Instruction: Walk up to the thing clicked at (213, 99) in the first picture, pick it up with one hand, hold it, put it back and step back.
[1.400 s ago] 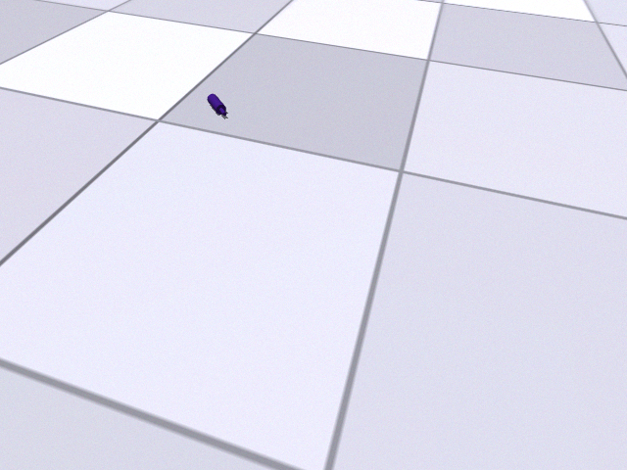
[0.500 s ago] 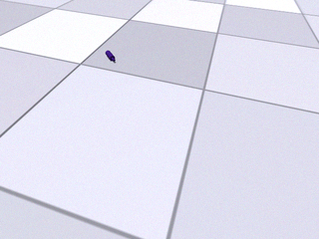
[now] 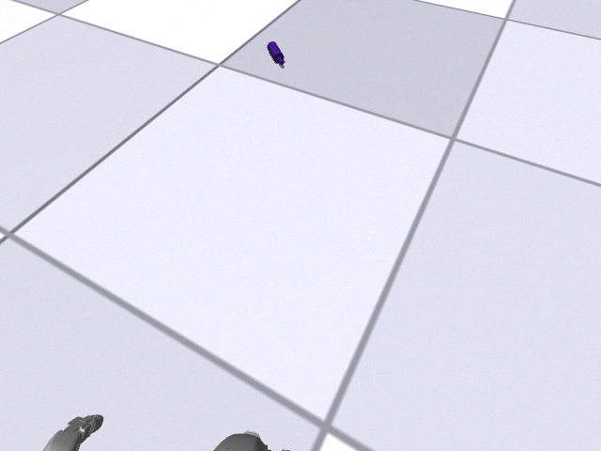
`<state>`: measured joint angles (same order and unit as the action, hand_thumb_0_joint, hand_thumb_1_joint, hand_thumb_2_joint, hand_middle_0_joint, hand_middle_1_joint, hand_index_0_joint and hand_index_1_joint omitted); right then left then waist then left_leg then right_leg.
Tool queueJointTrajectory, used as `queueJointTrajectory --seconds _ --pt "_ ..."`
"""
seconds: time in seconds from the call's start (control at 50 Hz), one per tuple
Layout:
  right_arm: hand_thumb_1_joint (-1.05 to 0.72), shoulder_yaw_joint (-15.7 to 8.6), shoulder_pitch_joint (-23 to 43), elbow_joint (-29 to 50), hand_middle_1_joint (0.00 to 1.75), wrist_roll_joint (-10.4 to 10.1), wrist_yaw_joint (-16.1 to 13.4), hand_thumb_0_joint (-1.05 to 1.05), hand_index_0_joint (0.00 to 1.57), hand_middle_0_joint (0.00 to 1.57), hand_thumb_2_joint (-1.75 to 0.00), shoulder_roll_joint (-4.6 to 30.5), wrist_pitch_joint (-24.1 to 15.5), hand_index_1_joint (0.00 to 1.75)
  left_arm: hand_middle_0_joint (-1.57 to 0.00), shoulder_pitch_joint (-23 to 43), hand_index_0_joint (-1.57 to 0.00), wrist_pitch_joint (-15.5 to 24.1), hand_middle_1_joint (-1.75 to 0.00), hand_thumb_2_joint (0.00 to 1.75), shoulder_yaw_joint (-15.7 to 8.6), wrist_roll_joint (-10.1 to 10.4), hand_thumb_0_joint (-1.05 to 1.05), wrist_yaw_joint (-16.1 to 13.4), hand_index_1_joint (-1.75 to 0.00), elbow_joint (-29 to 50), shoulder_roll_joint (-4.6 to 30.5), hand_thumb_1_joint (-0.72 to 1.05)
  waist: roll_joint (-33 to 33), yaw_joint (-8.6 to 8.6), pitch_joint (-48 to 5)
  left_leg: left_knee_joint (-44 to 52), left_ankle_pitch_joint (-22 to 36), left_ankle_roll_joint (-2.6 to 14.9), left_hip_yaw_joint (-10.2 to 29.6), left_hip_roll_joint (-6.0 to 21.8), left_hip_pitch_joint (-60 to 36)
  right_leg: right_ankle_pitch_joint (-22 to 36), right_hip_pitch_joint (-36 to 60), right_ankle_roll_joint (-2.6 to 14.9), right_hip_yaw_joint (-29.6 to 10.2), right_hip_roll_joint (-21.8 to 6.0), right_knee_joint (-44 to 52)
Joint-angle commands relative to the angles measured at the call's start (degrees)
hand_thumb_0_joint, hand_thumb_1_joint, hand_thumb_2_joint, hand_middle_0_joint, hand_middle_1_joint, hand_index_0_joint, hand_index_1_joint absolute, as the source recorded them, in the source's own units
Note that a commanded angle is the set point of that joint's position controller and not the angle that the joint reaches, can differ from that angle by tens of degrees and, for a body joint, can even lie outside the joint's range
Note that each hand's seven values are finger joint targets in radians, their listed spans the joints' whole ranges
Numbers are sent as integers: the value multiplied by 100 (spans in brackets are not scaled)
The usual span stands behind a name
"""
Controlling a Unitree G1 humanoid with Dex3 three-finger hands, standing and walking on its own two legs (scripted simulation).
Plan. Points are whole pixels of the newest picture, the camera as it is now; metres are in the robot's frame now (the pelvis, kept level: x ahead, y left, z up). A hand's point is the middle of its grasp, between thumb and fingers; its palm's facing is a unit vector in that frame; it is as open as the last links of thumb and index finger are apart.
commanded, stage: walk up
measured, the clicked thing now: (276, 54) +2.30 +0.23 -0.74
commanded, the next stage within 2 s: none
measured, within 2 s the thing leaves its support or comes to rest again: neither
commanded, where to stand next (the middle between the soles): +0.05 +0.03 m, yaw +29 degrees
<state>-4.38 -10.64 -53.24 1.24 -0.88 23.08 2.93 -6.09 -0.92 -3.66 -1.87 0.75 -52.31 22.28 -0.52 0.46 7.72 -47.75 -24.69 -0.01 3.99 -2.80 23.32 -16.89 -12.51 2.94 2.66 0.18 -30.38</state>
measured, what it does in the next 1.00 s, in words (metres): steps on the spot, turning left: left foot, then right foot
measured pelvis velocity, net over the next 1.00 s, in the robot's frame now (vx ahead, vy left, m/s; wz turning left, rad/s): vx -0.02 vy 0.02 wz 0.46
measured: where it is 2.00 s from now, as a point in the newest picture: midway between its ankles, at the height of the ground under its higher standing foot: outside the picture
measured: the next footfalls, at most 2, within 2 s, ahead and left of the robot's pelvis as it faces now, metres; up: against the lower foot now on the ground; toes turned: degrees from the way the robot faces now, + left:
left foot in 0.32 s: +0.04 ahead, +0.15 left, +0.00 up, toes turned +14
right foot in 0.70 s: +0.09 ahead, -0.11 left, +0.00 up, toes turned +19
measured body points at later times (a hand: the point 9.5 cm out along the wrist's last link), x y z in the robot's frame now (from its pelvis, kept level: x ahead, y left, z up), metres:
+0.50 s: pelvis +0.00 +0.03 -0.01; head +0.02 +0.07 +0.44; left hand -0.02 +0.35 -0.14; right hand +0.19 -0.24 -0.10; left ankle +0.00 +0.14 -0.74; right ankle +0.02 -0.12 -0.69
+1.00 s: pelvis -0.02 +0.02 -0.01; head +0.02 +0.02 +0.43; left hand -0.09 +0.35 -0.10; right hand +0.20 -0.23 -0.13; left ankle -0.06 +0.14 -0.73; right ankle +0.06 -0.12 -0.74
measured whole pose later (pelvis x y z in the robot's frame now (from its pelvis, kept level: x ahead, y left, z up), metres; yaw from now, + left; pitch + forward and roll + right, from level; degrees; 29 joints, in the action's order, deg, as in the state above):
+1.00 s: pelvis -0.02 +0.02 -0.01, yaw +27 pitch -2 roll +0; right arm -3.1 -15.8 -48.0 0.6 1.5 24.1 0.5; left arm -15.0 1.2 -3.4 -2.4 1.2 -45.3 23.3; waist -2.3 -1.9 5.3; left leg -41.0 -23.9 -0.3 2.3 -0.1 18.9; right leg -19.5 -15.5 -1.4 5.0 -7.2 -37.2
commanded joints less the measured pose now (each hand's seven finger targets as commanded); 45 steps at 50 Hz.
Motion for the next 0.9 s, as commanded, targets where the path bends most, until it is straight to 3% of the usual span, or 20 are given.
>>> queueJointTrajectory --seconds 0.0,0.06,0.16,0.22,0.28,0.3,0.32,0.34,0.36,0.44,0.58,0.62,0.66,0.68,0.7,0.72,0.74,0.8,0.84,0.88 --pt "-90 -317 -201 771 30 81 115 0 20 20 -90 1116 -75 30 -20 490 -20 155 -30 90 -324 -36 0 -100 -30 844 1279 90 693 36 -646 -1537 76 -80 91 416 611 2377 546 797 -1230 -1702 1090" --pt "-90 -259 -397 781 30 39 202 0 20 20 -90 990 -102 30 -20 -108 -20 188 -30 90 -362 -36 0 -106 -30 768 1237 90 786 -125 -833 -1368 226 -12 -99 359 994 2356 1333 698 -696 -1439 837" --pt "-90 -204 113 1066 30 17 228 0 20 20 -90 955 -242 30 -20 -706 -20 202 -30 90 -435 -51 0 -49 -30 899 1450 90 1162 -472 -586 1 154 -44 -349 482 681 2757 1256 900 -509 -1638 621" --pt "-90 -231 -173 998 30 -3 179 0 20 20 -90 947 -324 30 -20 -615 -20 149 -30 90 -451 -21 0 0 -30 1069 1557 90 1205 -345 -669 520 334 27 -752 303 -123 2899 694 812 -188 -1639 280" --pt "-90 -289 -842 818 30 -10 105 0 20 20 -90 965 -419 30 -20 -314 -20 51 -30 90 -416 42 0 41 -30 1233 1498 90 811 74 -903 1791 1216 172 -1000 91 -1403 1805 -59 553 184 -1515 -559" --pt "-90 -372 -1048 744 30 28 56 0 20 20 -90 1193 -464 30 -20 -385 -20 33 -30 90 -337 62 0 35 -30 1255 1253 90 200 176 -1034 2075 1248 355 -516 204 -1977 1165 -548 259 390 -1274 -1346" --pt "-90 -481 -994 881 30 98 -2 0 20 20 -90 1688 -501 30 -20 -659 -20 8 -30 90 -237 102 0 53 -30 1332 862 90 -1298 130 -1081 2748 1435 854 1512 1376 -2438 -402 -1638 -111 658 -568 -2754" --pt "-90 -460 -641 1146 30 116 -45 0 20 20 -90 1892 -535 30 -20 -830 -20 -58 -30 90 -218 96 0 27 -30 1286 798 90 -1124 -135 -926 2874 1683 1381 3015 2337 -1841 -1900 -2037 -261 64 -256 -3072" --pt "-90 -530 -491 1141 30 -18 -60 0 20 20 -90 2108 -525 30 -20 -678 -20 -59 -30 90 -323 75 0 -14 -30 1231 1260 90 -1323 39 -820 3106 1231 1848 3343 2592 -1386 -2040 -1671 -228 -430 -500 -3317" --pt "-90 -255 -212 1264 30 -38 -123 0 20 20 -90 1373 -549 30 -20 -1012 -20 -17 -30 90 -338 121 0 41 -30 913 1190 90 -932 -170 -661 2482 2224 1189 1158 1420 -1034 -1194 -1391 -206 -388 -544 -2699" --pt "-90 -334 -420 1431 30 73 -14 0 20 20 -90 1485 -384 30 -20 -1048 -20 117 -30 90 -329 130 0 -105 -30 885 1128 90 -1190 26 -977 1929 3271 1280 1239 1199 -881 -1049 -733 -329 -44 -194 -1643" --pt "-90 -313 -251 1540 30 66 28 0 20 20 -90 1432 -303 30 -20 -1216 -20 186 -30 90 -341 128 0 -149 -30 790 1096 90 -1046 -74 -1037 1607 3171 1236 1228 1096 -544 -728 -219 -292 63 -57 -1061" --pt "-90 -254 -20 1620 30 -29 55 0 20 20 -90 1275 -211 30 -20 -1537 -20 274 -30 90 -341 105 0 -197 -30 670 1037 90 -665 -351 -1063 1007 2682 924 1075 822 -245 105 439 -147 102 57 238" --pt "-90 -149 11 1665 30 -115 50 0 20 20 -90 909 -200 30 -20 -1540 -20 333 -30 90 -389 2 0 -225 -30 706 1324 90 163 -418 -1057 338 1943 589 917 424 196 -141 647 93 -857 -604 813" --pt "-90 -68 52 1757 30 -147 42 0 20 20 -90 650 -202 30 -20 -1447 -20 382 -30 90 -505 -81 0 -229 -30 810 1863 90 1326 -446 -744 -573 327 217 428 -469 1247 -153 788 549 -2644 -1882 1349" --pt "-90 -181 -94 1620 30 -65 -34 0 20 20 -90 1004 -159 30 -20 -979 -20 363 -30 90 -549 -82 0 -208 -30 955 2046 90 1149 -337 -623 -1447 -1050 126 420 -185 1020 -199 7 1280 -3264 -2780 1546" --pt "-90 -257 -365 1463 30 -64 -54 0 20 20 -90 1240 -149 30 -20 -453 -20 351 -30 90 -567 -54 0 -216 -30 1079 2136 90 1407 -135 -426 -1967 -1021 98 576 171 851 -168 -467 1676 -3669 -3117 1647" --pt "-90 -301 -517 1132 30 -80 96 0 20 20 -90 1248 -209 30 -20 -389 -20 396 -30 90 -383 -14 0 -200 -30 1048 1499 90 990 -54 -134 -1609 -242 15 305 94 735 329 -261 946 -1336 -1674 1090" --pt "-90 -259 -494 1107 30 -25 164 0 20 20 -90 1108 -225 30 -20 -675 -20 401 -30 90 -403 -64 0 -172 -30 946 1546 90 1268 -220 -124 -1095 -20 -23 109 85 615 -208 -242 739 -997 -1369 1041" --pt "-90 -182 -364 1091 30 -39 209 0 20 20 -90 1016 -300 30 -20 -763 -20 380 -30 90 -414 -120 0 -115 -30 1008 1562 90 1481 -328 -216 -54 -238 -48 -242 172 459 -189 87 797 -800 -1314 966"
